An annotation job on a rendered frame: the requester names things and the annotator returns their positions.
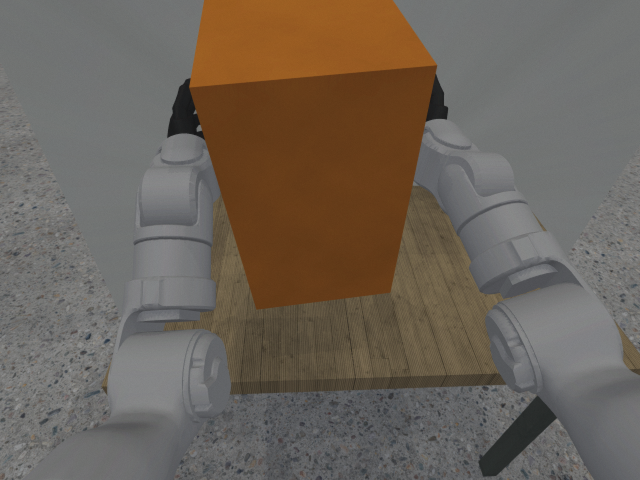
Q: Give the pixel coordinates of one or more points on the right robot upper arm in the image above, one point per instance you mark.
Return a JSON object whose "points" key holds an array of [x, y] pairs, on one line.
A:
{"points": [[558, 343]]}

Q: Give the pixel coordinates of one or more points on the robot right forearm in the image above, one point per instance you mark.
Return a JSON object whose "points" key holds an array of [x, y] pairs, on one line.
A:
{"points": [[509, 251]]}

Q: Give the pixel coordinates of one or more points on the robot left hand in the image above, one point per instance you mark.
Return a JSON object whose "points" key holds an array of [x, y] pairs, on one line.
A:
{"points": [[183, 119]]}

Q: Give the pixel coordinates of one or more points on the left robot upper arm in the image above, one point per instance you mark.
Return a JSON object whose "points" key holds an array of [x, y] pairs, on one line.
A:
{"points": [[163, 386]]}

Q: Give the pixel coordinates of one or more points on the table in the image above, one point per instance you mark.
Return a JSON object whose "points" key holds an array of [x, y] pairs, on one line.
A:
{"points": [[429, 331]]}

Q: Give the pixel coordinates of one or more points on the robot left forearm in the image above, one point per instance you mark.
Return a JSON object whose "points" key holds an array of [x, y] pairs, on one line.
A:
{"points": [[173, 236]]}

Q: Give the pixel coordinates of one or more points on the robot right hand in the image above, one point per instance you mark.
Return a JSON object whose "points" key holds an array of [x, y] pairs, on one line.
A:
{"points": [[436, 109]]}

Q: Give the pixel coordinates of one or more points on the carton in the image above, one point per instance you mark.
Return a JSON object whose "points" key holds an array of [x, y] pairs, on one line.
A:
{"points": [[313, 113]]}

